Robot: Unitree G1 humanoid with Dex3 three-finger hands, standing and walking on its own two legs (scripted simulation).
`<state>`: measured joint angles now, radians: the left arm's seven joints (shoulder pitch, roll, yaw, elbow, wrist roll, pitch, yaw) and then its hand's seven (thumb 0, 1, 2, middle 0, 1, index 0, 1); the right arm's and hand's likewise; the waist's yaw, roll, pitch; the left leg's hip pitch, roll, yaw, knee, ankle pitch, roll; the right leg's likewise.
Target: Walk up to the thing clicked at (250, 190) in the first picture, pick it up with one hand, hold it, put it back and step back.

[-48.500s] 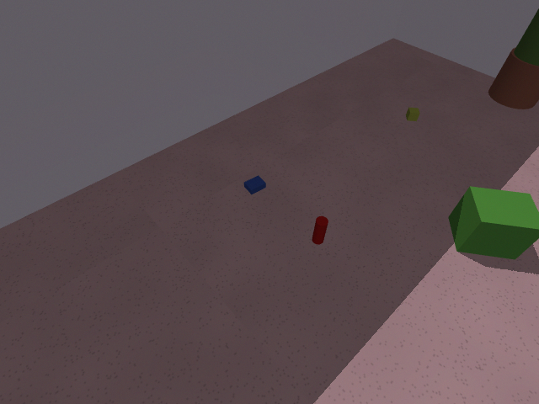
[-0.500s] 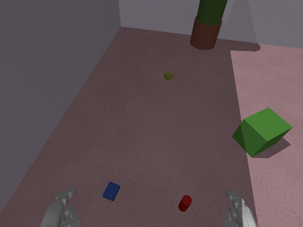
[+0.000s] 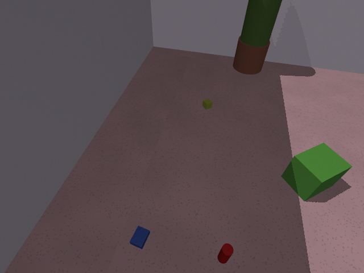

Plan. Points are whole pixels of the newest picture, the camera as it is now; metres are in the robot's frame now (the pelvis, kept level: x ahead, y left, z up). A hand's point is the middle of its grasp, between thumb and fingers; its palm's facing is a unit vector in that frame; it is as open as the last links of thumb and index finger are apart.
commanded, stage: stand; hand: left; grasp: from above
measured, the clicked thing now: (140, 237) +0.45 +0.21 -0.75
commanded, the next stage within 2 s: step back in 1.96 s
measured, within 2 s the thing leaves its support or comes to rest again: neither
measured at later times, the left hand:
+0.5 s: hand out of the picture +0.03 +0.23 -0.15, palm faces +0.01 -0.94 -0.34, open 7.4 cm
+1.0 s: hand out of the picture +0.07 +0.23 -0.15, palm faces -0.01 -0.94 -0.34, open 7.4 cm
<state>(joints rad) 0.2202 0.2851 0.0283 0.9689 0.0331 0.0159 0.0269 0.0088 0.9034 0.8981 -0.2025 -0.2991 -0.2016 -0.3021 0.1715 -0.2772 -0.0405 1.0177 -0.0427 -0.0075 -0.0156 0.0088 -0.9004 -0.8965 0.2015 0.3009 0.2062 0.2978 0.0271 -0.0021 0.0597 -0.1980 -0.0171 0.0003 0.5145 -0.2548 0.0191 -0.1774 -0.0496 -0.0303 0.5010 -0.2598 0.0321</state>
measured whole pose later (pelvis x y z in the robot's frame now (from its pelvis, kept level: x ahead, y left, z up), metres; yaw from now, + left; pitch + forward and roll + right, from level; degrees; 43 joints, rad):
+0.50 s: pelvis -0.01 -0.01 +0.01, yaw +0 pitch -5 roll +0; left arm 0.18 0.31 0.02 1.12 0.03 -0.01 0.02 0.01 0.90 0.90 -0.20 -0.30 -0.20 -0.30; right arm 0.15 -0.31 -0.04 1.12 -0.03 0.00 0.00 0.01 -0.90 -0.90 0.20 0.30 0.21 0.30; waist 0.02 0.01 0.06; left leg -0.12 -0.01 0.00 0.35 -0.15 0.01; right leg -0.10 -0.04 -0.04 0.35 -0.16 0.02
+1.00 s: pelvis +0.00 -0.02 +0.01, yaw +0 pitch -3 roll +0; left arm 0.13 0.31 0.02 1.14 0.02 -0.01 0.01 0.01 0.90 0.90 -0.20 -0.30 -0.20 -0.30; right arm 0.13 -0.32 -0.02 1.14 -0.02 -0.01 -0.01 0.01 -0.90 -0.90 0.20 0.30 0.21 0.30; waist 0.01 0.01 0.06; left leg -0.11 0.00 0.00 0.32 -0.16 -0.01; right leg -0.10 -0.03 -0.03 0.33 -0.17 0.01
